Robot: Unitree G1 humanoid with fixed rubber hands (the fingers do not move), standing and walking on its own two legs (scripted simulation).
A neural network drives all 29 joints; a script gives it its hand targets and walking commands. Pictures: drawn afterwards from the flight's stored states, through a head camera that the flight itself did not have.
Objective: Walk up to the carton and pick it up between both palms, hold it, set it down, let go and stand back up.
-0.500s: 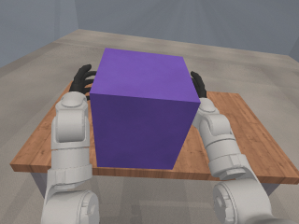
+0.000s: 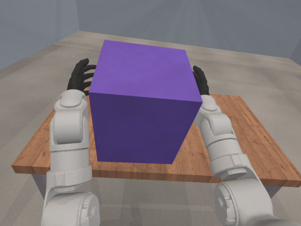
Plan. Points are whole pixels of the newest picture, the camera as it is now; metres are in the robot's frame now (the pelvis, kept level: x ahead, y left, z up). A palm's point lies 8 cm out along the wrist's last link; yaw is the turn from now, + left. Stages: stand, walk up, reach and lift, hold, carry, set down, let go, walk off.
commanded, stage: hold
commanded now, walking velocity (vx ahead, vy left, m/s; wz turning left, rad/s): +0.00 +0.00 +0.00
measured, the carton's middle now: (140, 106) +0.38 +0.01 +0.20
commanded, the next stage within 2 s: none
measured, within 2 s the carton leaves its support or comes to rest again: neither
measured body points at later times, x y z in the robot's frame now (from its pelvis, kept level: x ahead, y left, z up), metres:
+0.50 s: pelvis +0.00 +0.00 +0.00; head -0.06 +0.03 +0.44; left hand +0.37 +0.16 +0.24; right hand +0.38 -0.15 +0.22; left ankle +0.07 +0.11 -0.74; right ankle +0.00 -0.09 -0.74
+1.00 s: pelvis +0.00 +0.00 +0.00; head -0.06 +0.03 +0.44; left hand +0.37 +0.16 +0.26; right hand +0.39 -0.14 +0.25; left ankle +0.07 +0.11 -0.74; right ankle +0.00 -0.09 -0.74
